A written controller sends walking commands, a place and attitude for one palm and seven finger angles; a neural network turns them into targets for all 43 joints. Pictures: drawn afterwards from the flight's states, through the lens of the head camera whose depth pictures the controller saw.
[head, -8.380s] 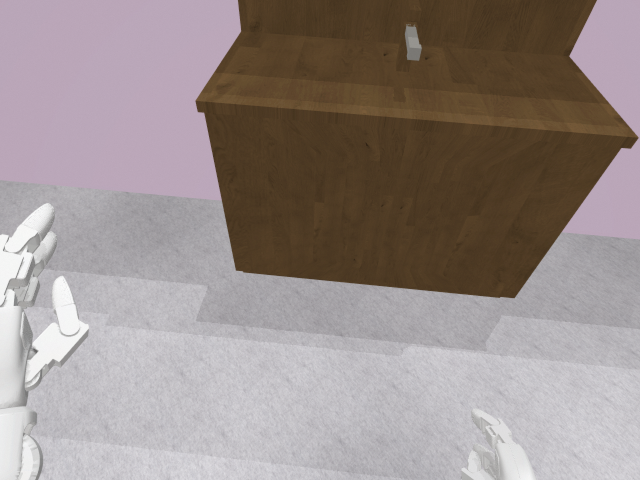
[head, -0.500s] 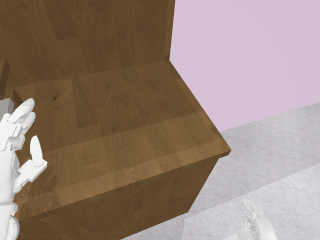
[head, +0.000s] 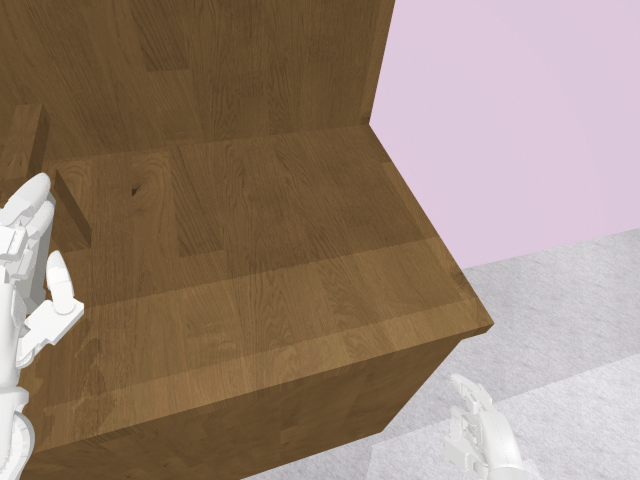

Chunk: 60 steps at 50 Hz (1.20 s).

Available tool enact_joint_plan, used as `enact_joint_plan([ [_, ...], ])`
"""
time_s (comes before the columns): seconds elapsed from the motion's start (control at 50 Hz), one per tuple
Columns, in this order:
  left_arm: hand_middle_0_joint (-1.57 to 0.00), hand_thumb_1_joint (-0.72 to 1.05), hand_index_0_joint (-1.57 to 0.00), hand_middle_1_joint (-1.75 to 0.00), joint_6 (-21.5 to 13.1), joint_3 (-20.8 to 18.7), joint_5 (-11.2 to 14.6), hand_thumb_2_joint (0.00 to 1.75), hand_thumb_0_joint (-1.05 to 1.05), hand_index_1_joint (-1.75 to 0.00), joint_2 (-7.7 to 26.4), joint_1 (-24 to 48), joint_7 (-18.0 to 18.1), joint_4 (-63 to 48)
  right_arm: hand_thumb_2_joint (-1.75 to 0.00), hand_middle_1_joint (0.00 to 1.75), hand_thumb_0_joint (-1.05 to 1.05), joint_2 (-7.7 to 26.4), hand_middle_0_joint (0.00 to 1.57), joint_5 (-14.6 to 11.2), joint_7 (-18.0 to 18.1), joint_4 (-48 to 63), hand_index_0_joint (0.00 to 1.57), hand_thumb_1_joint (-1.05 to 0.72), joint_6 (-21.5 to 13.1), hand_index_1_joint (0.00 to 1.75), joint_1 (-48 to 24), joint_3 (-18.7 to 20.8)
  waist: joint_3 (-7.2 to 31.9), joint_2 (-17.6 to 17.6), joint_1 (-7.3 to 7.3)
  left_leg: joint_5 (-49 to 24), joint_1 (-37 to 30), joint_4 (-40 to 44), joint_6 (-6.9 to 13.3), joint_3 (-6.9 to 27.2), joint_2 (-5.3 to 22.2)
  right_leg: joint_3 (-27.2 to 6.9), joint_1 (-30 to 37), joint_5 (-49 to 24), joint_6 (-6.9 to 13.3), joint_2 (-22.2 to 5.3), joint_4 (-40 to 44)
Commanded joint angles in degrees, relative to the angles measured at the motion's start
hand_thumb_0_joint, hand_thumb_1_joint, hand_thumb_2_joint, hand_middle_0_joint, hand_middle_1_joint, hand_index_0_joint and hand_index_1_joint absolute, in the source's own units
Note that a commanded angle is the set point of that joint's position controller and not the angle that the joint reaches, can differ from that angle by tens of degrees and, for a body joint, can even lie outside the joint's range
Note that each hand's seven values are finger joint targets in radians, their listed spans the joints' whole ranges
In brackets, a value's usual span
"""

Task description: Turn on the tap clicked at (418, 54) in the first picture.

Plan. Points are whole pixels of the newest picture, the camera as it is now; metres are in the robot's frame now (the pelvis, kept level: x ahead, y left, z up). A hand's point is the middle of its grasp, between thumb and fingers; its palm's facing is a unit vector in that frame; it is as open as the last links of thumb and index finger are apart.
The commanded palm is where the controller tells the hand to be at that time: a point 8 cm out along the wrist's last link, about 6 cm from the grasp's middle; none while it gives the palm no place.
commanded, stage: look again from close up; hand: left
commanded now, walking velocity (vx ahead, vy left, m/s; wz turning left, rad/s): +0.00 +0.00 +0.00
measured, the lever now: (22, 297) +0.25 +0.33 +0.11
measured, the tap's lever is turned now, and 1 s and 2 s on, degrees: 0 0 0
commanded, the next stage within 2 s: shuffle to correct the standing spot in 0.32 s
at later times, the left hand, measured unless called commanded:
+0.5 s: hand (93, 299) +0.23 +0.24 +0.16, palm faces +0.37 -0.85 -0.38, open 7.4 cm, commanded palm +0.17 +0.27 +0.17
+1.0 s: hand (85, 366) +0.17 +0.21 +0.16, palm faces +0.33 -0.82 -0.46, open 7.4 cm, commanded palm +0.11 +0.26 +0.17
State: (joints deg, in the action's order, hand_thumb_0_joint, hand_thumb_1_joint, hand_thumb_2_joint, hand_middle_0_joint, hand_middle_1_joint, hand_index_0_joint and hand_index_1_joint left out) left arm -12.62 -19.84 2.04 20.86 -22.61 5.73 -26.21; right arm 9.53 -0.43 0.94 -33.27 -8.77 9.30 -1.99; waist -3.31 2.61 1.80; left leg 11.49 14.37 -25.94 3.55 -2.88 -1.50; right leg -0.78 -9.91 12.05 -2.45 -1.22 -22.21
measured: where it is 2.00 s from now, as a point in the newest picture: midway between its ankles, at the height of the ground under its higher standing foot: outside the picture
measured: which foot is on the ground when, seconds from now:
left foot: down 0.00-1.00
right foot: down 0.00-1.00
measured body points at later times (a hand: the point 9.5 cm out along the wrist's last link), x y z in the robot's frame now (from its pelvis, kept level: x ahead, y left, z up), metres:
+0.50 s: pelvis +0.01 -0.01 +0.00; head +0.04 +0.01 +0.45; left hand +0.20 +0.28 +0.18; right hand +0.18 -0.23 -0.08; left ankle +0.03 +0.07 -0.74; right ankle +0.00 -0.15 -0.74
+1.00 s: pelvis -0.05 -0.02 -0.01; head +0.02 -0.01 +0.43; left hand +0.15 +0.26 +0.19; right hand +0.14 -0.25 -0.09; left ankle +0.01 +0.07 -0.74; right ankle +0.00 -0.15 -0.74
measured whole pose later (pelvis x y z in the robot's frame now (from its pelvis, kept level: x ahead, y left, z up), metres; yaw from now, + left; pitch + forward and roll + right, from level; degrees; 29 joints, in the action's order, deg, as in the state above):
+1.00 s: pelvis -0.05 -0.02 -0.01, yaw +0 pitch +2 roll -2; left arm -18.4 -23.3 2.9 23.1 -27.8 6.2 -33.0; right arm 12.1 -0.3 2.6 -32.1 -7.1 8.4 1.0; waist -6.5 -0.6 0.9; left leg 16.0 26.0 -37.7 0.5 -0.3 0.0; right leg 0.4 -21.1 11.6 -0.3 1.0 -30.6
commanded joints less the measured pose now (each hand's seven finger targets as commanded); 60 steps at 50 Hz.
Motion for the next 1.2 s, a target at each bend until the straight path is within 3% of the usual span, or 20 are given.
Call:
enact_joint_plan([
  [0.0,-0.20,0.90,-0.20,-0.30,-3.8,-7.1,0.3,0.90,0.00,-0.30,9.7,2.8,1.4,-14.6,-0.90,0.30,0.00,8.3,0.20,-0.3,1.0,8.7,0.20,-0.90,-2.4,0.30,-3.8,3.7,11.3,-8.2,-0.29,-11.0,-6.4,5.6,-3.6,6.0,6.5,-0.3,2.6,-9.5,2.9,-0.3,0.6],
  [0.12,-0.20,0.90,-0.20,-0.30,-2.9,-5.0,0.6,0.90,0.00,-0.30,7.5,1.3,1.3,-11.6,-0.90,0.30,0.00,9.0,0.20,-0.2,1.2,8.7,0.20,-0.90,-1.0,0.30,-2.7,3.9,10.4,-6.0,-0.63,-10.7,-5.3,5.5,-3.3,5.6,6.3,-0.2,2.9,-10.5,2.8,-0.7,1.9],
  [0.3,-0.20,0.90,-0.20,-0.30,-2.6,-7.5,0.4,0.90,0.00,-0.30,10.5,2.0,2.3,-14.6,-0.90,0.30,0.00,8.9,0.20,-0.6,1.8,9.2,0.20,-0.90,-0.8,0.30,-4.2,4.2,10.5,-7.0,-0.43,-6.9,-5.4,5.7,-3.0,5.7,6.1,-1.5,3.3,-9.5,3.1,-1.4,2.3],
  [0.32,-0.20,0.90,-0.20,-0.30,-2.8,-5.6,0.7,0.90,0.00,-0.30,8.6,1.4,1.9,-13.7,-0.90,0.30,0.00,9.1,0.20,-0.3,1.8,9.0,0.20,-0.90,-0.5,0.30,-3.3,4.1,10.4,-7.3,-0.56,-6.4,-4.5,6.0,-2.8,5.9,6.0,-0.7,3.7,-9.0,3.0,-1.2,2.4],
  [0.5,-0.20,0.90,-0.20,-0.30,-2.5,-8.1,1.0,0.90,0.00,-0.30,10.6,-1.5,2.2,-12.9,-0.90,0.30,0.00,8.8,0.20,-0.8,2.2,9.8,0.20,-0.90,-0.3,0.30,-4.1,4.1,9.4,-5.5,-0.06,-14.9,-5.3,4.3,-3.1,5.7,7.5,-1.1,2.1,-13.2,2.6,-1.6,1.3],
  [0.62,-0.20,0.90,-0.20,-0.30,-3.3,-6.5,1.4,0.90,0.00,-0.30,8.8,-1.8,1.6,-13.6,-0.90,0.30,0.00,9.1,0.20,-0.3,1.9,10.1,0.20,-0.90,0.5,0.30,-3.1,4.1,11.6,-5.8,0.06,-15.2,-3.7,2.7,-2.3,5.1,8.5,-1.1,1.9,-13.5,2.5,-1.5,-1.1],
  [0.8,-0.20,0.90,-0.20,-0.30,-6.8,-11.7,1.4,0.90,0.00,-0.30,12.4,-4.2,1.6,-17.7,-0.90,0.30,0.00,8.8,0.20,-0.2,2.3,10.9,0.20,-0.90,-0.6,0.30,-3.3,5.0,12.9,-7.4,-0.12,-12.6,0.8,-1.7,-1.6,5.9,9.8,-3.5,-1.5,-14.9,4.3,-2.8,-5.6],
  [0.82,-0.20,0.90,-0.20,-0.30,-7.0,-10.0,1.7,0.90,0.00,-0.30,10.3,-5.1,1.2,-16.6,-0.90,0.30,0.00,8.8,0.20,0.3,2.1,10.8,0.20,-0.90,-0.2,0.30,-2.3,4.9,13.3,-5.7,-0.39,-9.7,2.4,-2.0,-1.5,5.9,9.3,-3.0,-1.3,-13.4,4.2,-2.7,-5.2],
  [0.88,-0.20,0.90,-0.20,-0.30,-8.8,-11.8,1.7,0.90,0.00,-0.30,12.1,-4.7,1.2,-17.1,-0.90,0.30,0.00,8.7,0.20,0.2,2.4,10.5,0.20,-0.90,-1.5,0.30,-1.6,5.6,12.3,-2.5,-0.96,0.6,3.6,-7.1,-2.3,5.1,5.8,-8.2,-5.7,-11.8,6.7,-6.6,-1.5],
  [0.9,-0.20,0.90,-0.20,-0.30,-8.4,-12.8,1.5,0.90,0.00,-0.30,12.7,-5.7,1.7,-15.6,-0.90,0.30,0.00,8.6,0.20,0.1,2.5,9.6,0.20,-0.90,-1.3,0.30,-1.4,5.8,11.9,0.1,-1.18,2.3,1.5,-10.2,-3.0,4.1,4.0,-11.5,-9.2,-10.1,8.4,-9.1,1.3],
  [0.92,-0.20,0.90,-0.20,-0.30,-8.6,-9.7,1.7,0.90,0.00,-0.30,10.5,-5.0,1.5,-15.5,-0.90,0.30,0.00,8.3,0.20,0.5,2.2,9.1,0.20,-0.90,-0.8,0.30,-0.3,5.5,11.6,3.4,-1.77,5.1,0.8,-13.5,-3.5,3.6,2.1,-12.5,-11.9,-5.3,9.6,-12.0,4.1],
  [0.96,-0.20,0.90,-0.20,-0.30,-9.1,-11.7,1.3,0.90,0.00,-0.30,12.8,-3.7,2.3,-16.1,-0.90,0.30,0.00,7.9,0.20,0.5,2.4,7.9,0.20,-0.90,-1.5,0.30,-1.4,5.8,9.9,7.3,-1.44,9.5,-1.0,-20.4,-3.9,4.4,-0.1,-15.1,-17.0,0.4,12.7,-17.3,7.6],
  [1.0,-0.20,0.90,-0.20,-0.30,-8.5,-12.9,0.6,0.90,0.00,-0.30,13.5,-5.0,3.1,-15.1,-0.90,0.30,0.00,7.7,0.20,0.8,2.4,6.6,0.20,-0.90,-1.8,0.30,-3.6,5.0,8.7,4.8,-1.25,7.7,-0.1,-12.0,-3.4,6.0,1.4,-12.7,-14.6,-4.9,12.0,-15.7,3.8],
  [1.02,-0.20,0.90,-0.20,-0.30,-8.7,-10.9,0.6,0.90,0.00,-0.30,11.2,-5.9,3.0,-15.0,-0.90,0.30,0.00,7.3,0.20,1.3,2.5,6.3,0.20,-0.90,-1.5,0.30,-2.4,4.6,9.3,3.4,-1.58,1.9,1.1,-2.7,-2.7,6.0,2.5,-7.3,-10.0,-6.7,9.4,-11.6,-0.4],
  [1.06,-0.20,0.90,-0.20,-0.30,-10.9,-11.9,0.3,0.90,0.00,-0.30,12.6,-4.6,2.4,-18.3,-0.90,0.30,0.00,9.4,0.20,0.6,3.0,7.9,0.20,-0.90,-3.0,0.30,-2.4,5.7,10.6,-7.4,-0.95,-15.2,3.2,5.2,0.5,14.0,12.2,-1.3,-5.6,-8.6,4.8,-1.8,-13.3],
  [1.08,-0.20,0.90,-0.20,-0.30,-11.5,-13.5,0.8,0.90,0.00,-0.30,14.2,-4.7,1.9,-19.1,-0.90,0.30,0.00,8.8,0.20,1.3,3.0,8.2,0.20,-0.90,-3.7,0.30,-2.5,5.4,12.7,-15.6,-1.34,-18.9,5.4,9.1,3.1,21.4,20.4,0.4,-6.2,8.2,3.5,0.6,-26.5],
  [1.1,-0.20,0.90,-0.20,-0.30,-11.4,-13.9,0.8,0.90,0.00,-0.30,14.9,-4.3,2.0,-20.4,-0.90,0.30,0.00,7.8,0.20,2.3,3.1,7.3,0.20,-0.90,-4.1,0.30,-3.3,4.9,13.1,-17.5,-1.17,-22.4,2.4,9.4,5.7,23.5,23.0,-2.9,-12.4,18.4,2.7,2.6,-38.1],
  [1.12,-0.20,0.90,-0.20,-0.30,-11.5,-11.7,1.4,0.90,0.00,-0.30,11.8,-2.5,1.8,-21.9,-0.90,0.30,0.00,7.6,0.20,2.7,2.8,6.3,0.20,-0.90,-4.3,0.30,-0.6,5.5,13.4,-11.9,-1.87,-30.1,-1.6,6.3,7.3,22.6,22.3,-4.3,-17.2,19.1,2.8,3.3,-43.2],
  [1.14,-0.20,0.90,-0.20,-0.30,-11.8,-11.4,1.1,0.90,0.00,-0.30,11.7,-1.7,1.8,-23.4,-0.90,0.30,0.00,8.9,0.20,2.4,2.4,5.5,0.20,-0.90,-5.0,0.30,0.7,6.4,14.0,-9.4,-1.85,-39.5,-7.4,3.2,7.3,17.9,21.2,-4.2,-21.6,18.9,2.8,3.4,-45.6],
  [1.18,-0.20,0.90,-0.20,-0.30,-10.2,-10.6,1.3,0.90,0.00,-0.30,10.2,-4.3,1.5,-23.6,-0.90,0.30,0.00,9.3,0.20,1.2,0.8,5.6,0.20,-0.90,-4.8,0.30,1.1,7.3,16.9,-11.0,-1.44,-37.1,-12.1,-0.1,5.1,13.0,17.5,-2.4,-22.0,15.4,2.7,2.7,-44.1],
])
